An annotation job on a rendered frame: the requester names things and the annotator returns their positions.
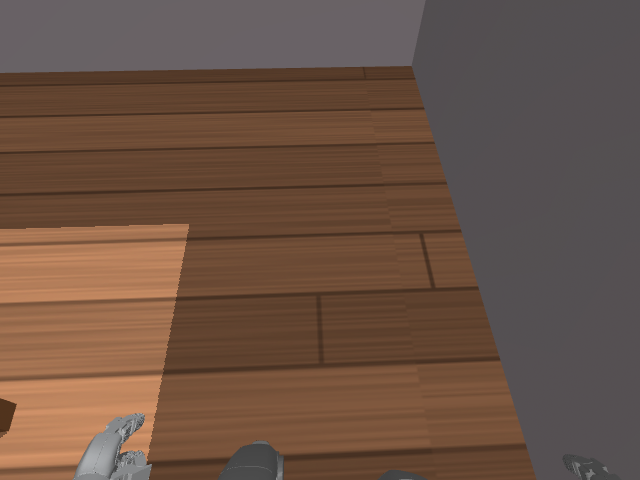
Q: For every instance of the right robot hand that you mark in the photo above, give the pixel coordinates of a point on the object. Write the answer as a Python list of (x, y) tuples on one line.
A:
[(587, 469)]

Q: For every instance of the cube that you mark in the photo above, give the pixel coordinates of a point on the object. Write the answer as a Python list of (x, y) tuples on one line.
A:
[(7, 410)]

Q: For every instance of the left robot hand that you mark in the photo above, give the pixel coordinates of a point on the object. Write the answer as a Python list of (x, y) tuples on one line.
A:
[(102, 455)]

